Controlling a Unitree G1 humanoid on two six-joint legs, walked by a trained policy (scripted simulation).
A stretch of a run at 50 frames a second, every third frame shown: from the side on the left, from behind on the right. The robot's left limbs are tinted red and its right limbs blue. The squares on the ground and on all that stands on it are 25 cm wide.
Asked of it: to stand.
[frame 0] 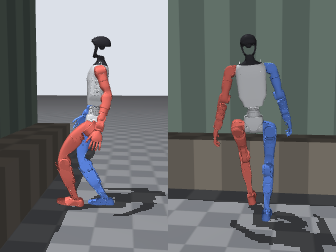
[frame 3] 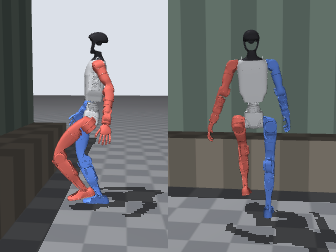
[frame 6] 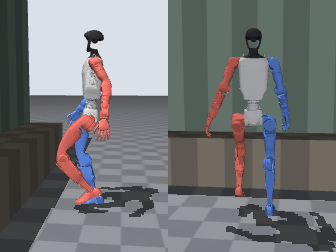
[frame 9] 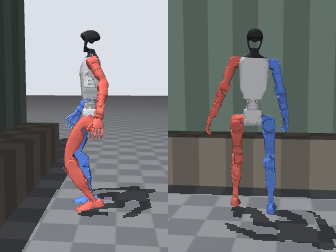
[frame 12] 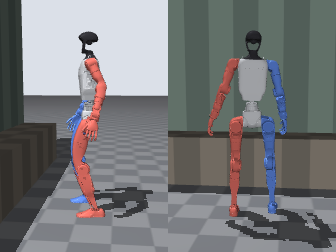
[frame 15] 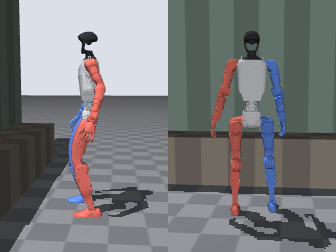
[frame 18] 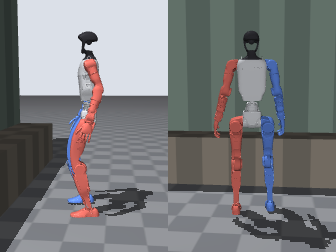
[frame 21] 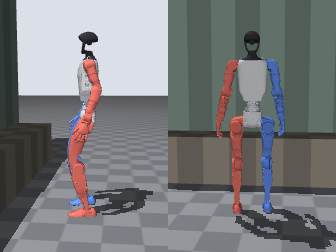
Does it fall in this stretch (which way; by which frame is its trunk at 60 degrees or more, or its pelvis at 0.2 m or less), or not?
no
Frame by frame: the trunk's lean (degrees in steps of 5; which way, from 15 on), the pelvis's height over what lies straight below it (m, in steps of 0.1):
0: 5, 0.7
3: 5, 0.8
6: 5, 0.8
9: 0, 0.8
12: 0, 0.8
15: 0, 0.8
18: 0, 0.8
21: 0, 0.8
